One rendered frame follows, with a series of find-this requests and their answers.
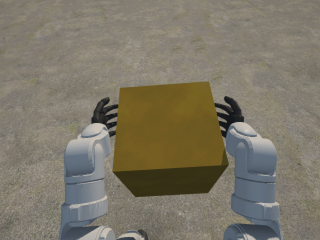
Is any right robot forearm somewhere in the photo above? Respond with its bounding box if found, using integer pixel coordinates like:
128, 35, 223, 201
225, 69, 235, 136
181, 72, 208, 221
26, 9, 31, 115
225, 122, 283, 240

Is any left robot hand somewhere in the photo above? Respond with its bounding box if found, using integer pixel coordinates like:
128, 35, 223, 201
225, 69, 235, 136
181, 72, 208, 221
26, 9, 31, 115
91, 97, 119, 137

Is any robot left foot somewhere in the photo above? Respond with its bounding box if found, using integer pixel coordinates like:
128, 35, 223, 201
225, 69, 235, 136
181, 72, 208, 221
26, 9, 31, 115
137, 229, 148, 240

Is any carton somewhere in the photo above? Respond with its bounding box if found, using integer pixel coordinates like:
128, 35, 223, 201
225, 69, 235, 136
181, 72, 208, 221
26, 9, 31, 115
112, 81, 229, 197

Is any left robot upper arm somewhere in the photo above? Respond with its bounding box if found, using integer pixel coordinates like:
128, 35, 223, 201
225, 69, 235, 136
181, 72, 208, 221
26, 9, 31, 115
62, 225, 116, 240

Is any right robot hand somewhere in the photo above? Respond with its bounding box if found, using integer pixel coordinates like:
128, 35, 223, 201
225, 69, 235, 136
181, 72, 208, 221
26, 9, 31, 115
214, 96, 244, 139

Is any left robot forearm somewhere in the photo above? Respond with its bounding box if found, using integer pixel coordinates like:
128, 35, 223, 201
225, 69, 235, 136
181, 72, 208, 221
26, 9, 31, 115
58, 123, 112, 240

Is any robot left shin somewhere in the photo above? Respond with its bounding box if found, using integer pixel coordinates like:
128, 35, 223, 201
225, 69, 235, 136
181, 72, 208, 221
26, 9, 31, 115
127, 230, 141, 236

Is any right robot upper arm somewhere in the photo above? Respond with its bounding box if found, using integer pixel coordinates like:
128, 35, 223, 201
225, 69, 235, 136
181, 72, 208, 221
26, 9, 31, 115
223, 223, 280, 240

